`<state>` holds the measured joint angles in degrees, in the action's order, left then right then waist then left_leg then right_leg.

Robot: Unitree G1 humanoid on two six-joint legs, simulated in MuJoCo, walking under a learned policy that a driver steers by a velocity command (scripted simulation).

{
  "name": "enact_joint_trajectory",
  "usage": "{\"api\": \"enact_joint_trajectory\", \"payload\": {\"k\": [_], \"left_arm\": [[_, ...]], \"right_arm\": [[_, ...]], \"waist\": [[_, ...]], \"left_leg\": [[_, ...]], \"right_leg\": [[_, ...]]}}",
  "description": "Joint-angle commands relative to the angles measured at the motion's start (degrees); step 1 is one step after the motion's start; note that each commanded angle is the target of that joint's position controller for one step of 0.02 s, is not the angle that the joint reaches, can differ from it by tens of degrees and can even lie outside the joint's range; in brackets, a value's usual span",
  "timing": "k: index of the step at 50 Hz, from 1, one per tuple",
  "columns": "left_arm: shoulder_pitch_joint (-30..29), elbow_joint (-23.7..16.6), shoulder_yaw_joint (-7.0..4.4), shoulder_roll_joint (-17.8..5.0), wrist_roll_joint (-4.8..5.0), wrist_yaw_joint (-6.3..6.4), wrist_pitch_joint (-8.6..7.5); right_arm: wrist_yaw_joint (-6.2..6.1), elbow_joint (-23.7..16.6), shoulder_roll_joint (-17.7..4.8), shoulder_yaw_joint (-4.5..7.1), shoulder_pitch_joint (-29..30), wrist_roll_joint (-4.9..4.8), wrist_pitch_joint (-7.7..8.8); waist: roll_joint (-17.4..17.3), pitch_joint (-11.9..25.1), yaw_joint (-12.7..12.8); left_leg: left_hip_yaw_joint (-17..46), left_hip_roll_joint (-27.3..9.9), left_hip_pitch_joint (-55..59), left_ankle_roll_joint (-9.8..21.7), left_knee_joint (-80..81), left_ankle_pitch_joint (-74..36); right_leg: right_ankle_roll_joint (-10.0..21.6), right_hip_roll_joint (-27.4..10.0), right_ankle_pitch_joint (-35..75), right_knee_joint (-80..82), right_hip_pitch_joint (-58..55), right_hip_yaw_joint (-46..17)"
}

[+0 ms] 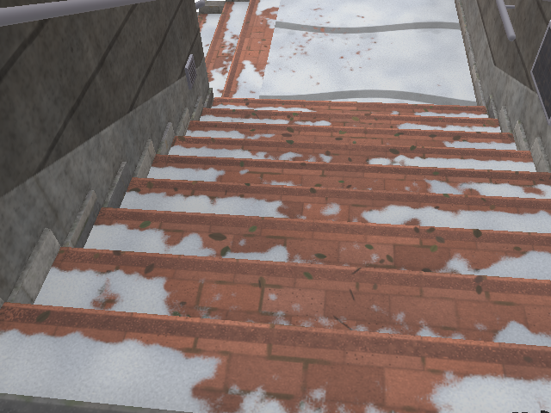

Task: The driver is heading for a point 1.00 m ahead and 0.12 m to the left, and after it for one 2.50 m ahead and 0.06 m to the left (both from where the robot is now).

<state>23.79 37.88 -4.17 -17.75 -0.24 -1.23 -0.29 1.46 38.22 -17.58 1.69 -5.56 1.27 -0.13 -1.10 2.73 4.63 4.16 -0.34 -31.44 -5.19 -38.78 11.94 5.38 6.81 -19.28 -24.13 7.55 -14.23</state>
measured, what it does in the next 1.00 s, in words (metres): goes down: left foot, then right foot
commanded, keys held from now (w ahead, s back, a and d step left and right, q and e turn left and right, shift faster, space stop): w+e+shift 0.18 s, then w+shift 0.18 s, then w+q+shift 0.46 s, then q+shift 0.18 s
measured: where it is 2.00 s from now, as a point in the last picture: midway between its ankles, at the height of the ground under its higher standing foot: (325, 281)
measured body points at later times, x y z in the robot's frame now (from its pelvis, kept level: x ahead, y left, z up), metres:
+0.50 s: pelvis +0.30 -0.05 -0.03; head +0.34 -0.05 +0.42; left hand +0.62 +0.08 -0.09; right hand +0.11 -0.26 -0.14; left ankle +0.12 +0.15 -0.73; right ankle +0.38 -0.17 -0.73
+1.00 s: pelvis +0.70 -0.15 -0.18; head +0.71 -0.15 +0.27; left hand +0.82 +0.11 -0.29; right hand +0.67 -0.42 -0.31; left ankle +0.63 -0.13 -0.89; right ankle +0.69 -0.29 -0.77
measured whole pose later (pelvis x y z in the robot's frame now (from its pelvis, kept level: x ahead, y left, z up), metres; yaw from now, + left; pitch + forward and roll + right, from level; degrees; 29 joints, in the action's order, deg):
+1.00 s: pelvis +0.70 -0.15 -0.18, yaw +4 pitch -3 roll +0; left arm 11.5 46.3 -1.7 -13.4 -4.3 2.3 -4.4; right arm -0.2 53.6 -15.9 2.9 -26.2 -0.5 1.2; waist 0.1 -4.2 -3.5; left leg 0.8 11.9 -8.7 11.7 -37.7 20.4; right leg -1.0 -3.2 -23.2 -84.0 34.0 -1.0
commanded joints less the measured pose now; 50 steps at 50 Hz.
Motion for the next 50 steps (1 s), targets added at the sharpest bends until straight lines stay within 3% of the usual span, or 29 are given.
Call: {"api": "enact_joint_trajectory", "payload": {"k": [1, 3, 4, 5, 6, 7, 10, 16, 21, 24, 25, 26, 27, 28, 29, 32, 34, 35, 37, 39, 41, 43, 44, 45, 46, 47, 48, 49, 50], "left_arm": [[-6.5, -5.3, -2.66, -10.1, 0.32, -0.04, -1.32], [-9.5, -5.6, -2.05, -8.6, 0.44, 0.05, -1.74], [-10.2, -5.9, -1.04, -5.3, 0.94, -0.05, -2.7], [-8.8, -8.9, 0.26, -0.7, 2.77, 0.13, -3.25], [-8.5, -7.8, 0.44, -3.3, 1.51, 0.94, -2.45], [-11.6, -7.3, -0.19, -5.8, -0.17, 0.59, -1.89], [-13.4, -7.5, 0.17, -4.0, -1.88, -2.23, -0.36], [-20.0, -9.1, 1.37, -2.6, -2.1, -2.43, 0.27], [-27.0, -10.4, 2.86, -1.7, -1.32, -4.95, -1.15], [-7.6, -2.3, 0.21, -6.2, -2.73, -2.35, -1.27], [8.3, 2.3, -1.29, -8.6, -3.04, -1.32, -1.54], [17.0, 5.2, -2.7, -12.8, -3.31, -0.03, -2.11], [9.2, 2.5, -1.84, -13.1, -3.41, -0.1, -3.17], [5.5, 1.2, -1.72, -10.6, -1.77, 0.03, -3.15], [1.7, 1.5, -1.41, -8.9, -1.45, 0.2, -3.63], [-5.2, 3.9, -0.03, -4.0, -0.98, -0.11, -5.66], [-4.9, 6.5, -0.57, -5.2, -0.79, 0.27, -6.75], [-5.6, 7.3, 0.28, -1.4, -0.39, 0.46, -8.18], [-5.5, 9.4, 0.61, -1.3, 0.93, 1.52, -9.43], [-6.2, 10.8, 0.9, -1.2, 0.55, 2.86, -9.95], [-9.6, 10.2, 0.88, -2.8, -0.47, 2.95, -9.8], [-13.0, 9.8, 0.24, -5.8, -0.38, 2.78, -8.27], [-15.6, 10.7, -0.52, -6.8, 0.56, 3.71, -5.97], [-18.2, 9.1, 0.03, -1.7, -1.6, 4.6, -3.43], [-10.0, 2.5, 0.88, -1.2, -3.25, 4.62, -4.02], [-10.1, 1.1, 0.91, -3.1, -5.31, 4.19, -4.89], [-6.9, 4.6, 0.31, -5.7, -5.29, 3.99, -5.09], [-9.5, 5.0, 0.22, -6.1, -4.84, 3.61, -4.58], [-9.0, 3.3, 0.6, -4.7, -4.93, 3.68, -4.66]], "right_arm": [[-0.57, -6.8, -4.9, 0.88, 7.2, -1.29, 2.19], [-1.82, -3.9, -7.4, 2.0, -5.2, -0.83, 3.23], [-2.79, -2.3, -12.0, 3.54, -16.0, 0.84, 4.05], [-3.07, -2.5, -17.9, 4.69, -20.5, 2.06, 3.9], [-2.9, -3.5, -14.5, 4.26, -14.4, 1.87, 3.88], [-2.78, -4.7, -9.6, 2.96, -11.9, 1.33, 3.82], [-2.61, -2.1, -5.3, 1.48, -13.2, 0.63, 4.72], [-1.24, 3.5, -5.1, 1.34, -18.7, 0.49, 7.06], [-1.23, 7.6, -8.6, 1.39, -21.2, -0.5, 6.8], [-1.53, 7.0, -13.0, 2.31, -16.5, -0.89, 6.53], [-1.68, 6.4, -14.5, 2.75, -13.5, -1.11, 6.32], [-1.82, 6.5, -10.9, 2.69, -11.6, -0.64, 6.26], [-1.35, 5.8, -0.1, 0.56, -24.2, -0.86, 6.43], [-1.66, 4.1, -3.0, 0.84, -20.9, -2.35, 6.54], [-2.01, 4.0, -5.8, 1.62, -16.9, -1.25, 5.45], [-0.89, 5.2, -3.3, 2.06, -15.6, 0.26, 0.57], [0.25, 4.8, -1.6, 1.86, -14.2, 1.32, -1.16], [0.76, 4.4, -2.5, 2.59, -11.5, 0.61, -0.32], [2.59, 3.8, 0.1, 1.87, -8.4, 0.88, 0.2], [4.08, 6.6, 3.5, 0.82, -11.3, -1.38, 0.14], [2.95, 11.2, 1.0, 2.08, -23.4, -1.0, -0.49], [-0.09, 15.2, -5.3, 4.34, -37.4, 1.02, -1.63], [-0.62, 14.7, -7.9, 5.11, -42.5, 2.05, -1.27], [-0.7, 15.6, -8.9, 5.19, -37.9, 0.2, -0.68], [-1.46, 15.5, -11.9, 4.2, -35.0, -1.84, 0.64], [-2.1, 14.8, -10.7, 4.17, -34.5, -3.01, 2.18], [-2.16, 13.9, -8.2, 3.73, -29.0, -1.93, 2.45], [-2.47, 10.4, -7.6, 2.94, -19.0, -2.32, 2.75], [-3.17, 10.6, -10.1, 3.19, -18.6, -2.2, 3.48]], "waist": [[8.8, -5.4, -2.0], [5.2, -2.0, -8.7], [-3.6, 3.6, -13.8], [-19.5, 11.5, -13.2], [-12.5, 7.3, -10.0], [-4.9, 3.8, -9.6], [-5.0, -2.4, -8.0], [-4.0, -8.2, -6.5], [-5.9, -11.2, -5.6], [-5.0, 0.0, 4.9], [-4.3, 6.5, 13.1], [2.4, 9.0, 16.9], [15.5, 14.7, 3.1], [13.6, 14.2, 3.5], [6.5, 5.3, 0.9], [5.5, -8.2, -5.4], [7.3, -9.6, -6.4], [3.5, -10.1, -7.4], [2.6, -9.3, -8.7], [4.7, -6.9, -10.7], [4.0, -1.0, -15.4], [0.8, 1.6, -22.0], [-7.9, -6.8, -29.1], [-11.4, -14.9, -25.4], [-10.3, -15.4, -10.2], [-0.5, -10.3, -9.6], [7.4, -12.0, -6.7], [13.5, -11.0, -3.5], [5.1, -10.8, -2.0]], "left_leg": [[-0.7, 1.6, 8.9, 1.6, 6.4, 0.1], [-1.0, 1.3, 29.4, 3.7, 10.2, 0.8], [7.5, -7.2, 43.0, 5.5, 13.1, 11.9], [36.4, -22.8, 53.1, 9.6, 23.2, 38.3], [43.4, -25.3, 45.8, 11.5, 24.8, 39.7], [35.3, -22.9, 40.5, 11.1, 22.5, 34.1], [15.1, -15.5, 31.4, 9.5, 23.7, 16.0], [2.5, -13.5, 27.6, 12.2, 28.7, -0.4], [-7.0, -11.9, 19.3, 13.4, 36.1, -18.9], [-10.7, -12.1, 21.9, 12.4, 11.6, -59.4], [-8.7, -11.1, 12.5, 11.8, -7.5, -55.9], [-7.2, -2.9, 1.0, 11.2, -35.4, -18.4], [2.4, 0.6, -10.2, 11.8, -51.9, 19.2], [2.3, 1.2, -14.7, 11.0, -49.8, 11.6], [1.6, -2.1, -14.5, 10.8, -45.4, 7.2], [2.4, -6.4, -7.6, 9.8, -35.1, 3.3], [-0.6, -6.8, -8.2, 10.3, -29.6, -4.9], [1.3, -6.5, -5.9, 11.5, -17.5, -18.7], [-6.5, -1.9, 8.3, 11.7, -3.0, -40.5], [-12.1, 1.7, 26.9, 11.4, -4.8, -55.9], [-17.1, 4.9, 38.4, 12.7, -13.3, -58.2], [-16.6, 6.2, 47.1, 15.9, -8.0, -39.2], [-8.2, 0.1, 46.2, 22.2, 13.3, -35.1], [0.8, -3.8, 40.1, 22.0, 24.6, -41.6], [10.8, -9.0, 44.9, 19.1, 4.9, -81.1], [18.0, -10.7, 48.1, 19.6, 5.2, -66.8], [20.4, -11.2, 41.6, 21.7, 4.6, -57.0], [15.0, -4.3, 26.4, 20.1, 11.6, -54.8], [18.9, -5.7, 18.7, 22.3, 8.1, -75.3]], "right_leg": [[7.6, -12.1, -6.2, 8.0, 10.5, -17.6], [5.1, -8.6, -2.6, -1.5, 19.7, -15.1], [2.9, -3.1, -2.3, -19.2, 26.9, -7.2], [0.4, 4.1, -14.5, -37.7, 39.5, 2.8], [0.6, -1.8, -7.5, -47.6, 44.3, 5.3], [0.5, -4.4, -2.1, -50.3, 43.9, 6.6], [-1.2, -9.5, 4.4, -49.7, 42.3, 7.9], [-1.9, -6.9, 12.8, -40.7, 45.4, 5.8], [0.4, -7.3, 15.9, -18.6, 22.2, 17.5], [4.3, -3.0, 13.3, -24.1, -0.1, 18.9], [5.1, -4.0, 11.6, -20.9, -18.7, 16.0], [5.7, -10.4, 4.0, -15.5, -29.1, 9.3], [4.0, -23.9, 7.8, -15.7, -33.4, -5.8], [4.7, -29.1, 9.8, -1.4, -24.5, -18.6], [6.1, -27.2, 0.6, 2.4, -14.9, -14.6], [4.1, -23.1, 6.8, 2.5, 7.6, -0.4], [3.3, -21.9, 9.6, 1.7, 9.4, 6.8], [-0.1, -18.0, 3.5, -0.2, 12.3, 12.7], [-2.5, -12.8, -1.6, -1.8, 21.9, 23.2], [-4.0, -12.0, -6.0, -7.3, 31.6, 27.7], [-4.8, -13.0, 6.5, -20.9, 29.6, 29.5], [-7.0, -14.5, 40.4, -50.3, 25.8, 30.6], [-7.7, -8.6, 18.5, -84.8, 32.6, 30.1], [-4.6, -3.5, -22.1, -98.7, 37.1, 26.1], [-5.1, -7.6, -17.8, -86.2, 51.8, 18.2], [-5.0, -10.5, -9.8, -68.8, 56.2, 11.0], [-6.0, -11.3, -6.3, -63.7, 55.3, 10.8], [-7.9, -10.0, 0.0, -46.5, 40.5, 13.0], [-8.5, -8.3, 2.8, -37.0, 32.0, 15.0]]}}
